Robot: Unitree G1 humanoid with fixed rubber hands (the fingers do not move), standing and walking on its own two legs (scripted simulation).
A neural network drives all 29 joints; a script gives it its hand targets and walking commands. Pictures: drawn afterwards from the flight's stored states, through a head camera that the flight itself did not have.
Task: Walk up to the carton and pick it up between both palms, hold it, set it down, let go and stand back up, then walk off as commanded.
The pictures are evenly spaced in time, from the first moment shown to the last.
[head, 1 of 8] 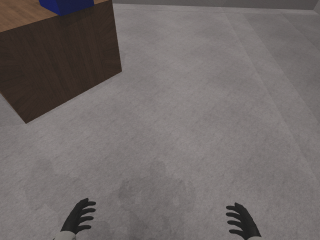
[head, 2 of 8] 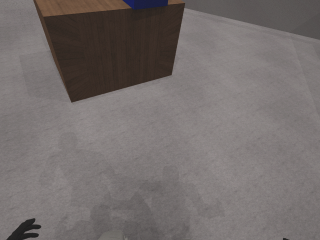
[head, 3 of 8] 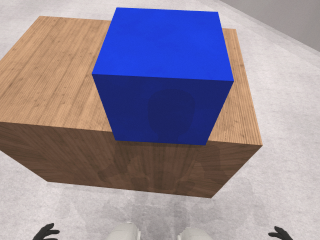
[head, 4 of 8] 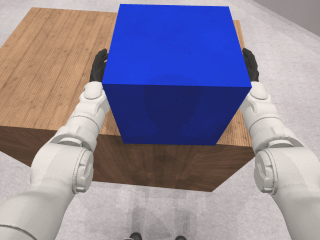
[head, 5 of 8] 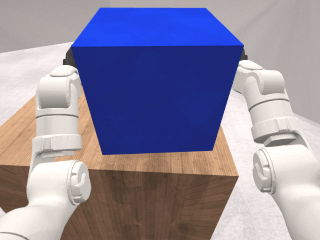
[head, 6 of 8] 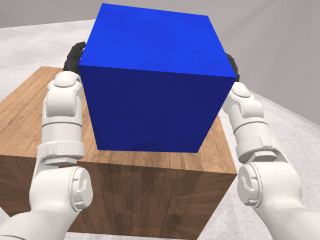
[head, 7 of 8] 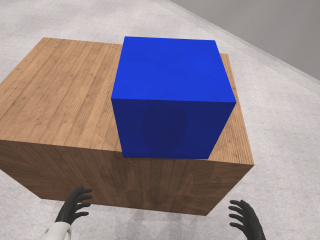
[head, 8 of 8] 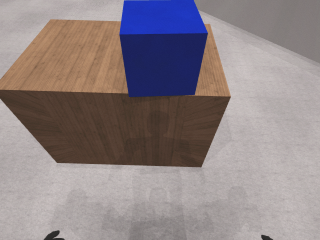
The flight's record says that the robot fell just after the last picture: no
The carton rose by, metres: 0.25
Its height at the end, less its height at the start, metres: +0.00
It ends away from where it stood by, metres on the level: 0.02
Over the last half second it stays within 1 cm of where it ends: yes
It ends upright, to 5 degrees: yes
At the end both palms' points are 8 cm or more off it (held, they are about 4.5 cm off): yes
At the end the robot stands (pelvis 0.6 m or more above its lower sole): yes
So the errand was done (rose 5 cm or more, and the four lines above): yes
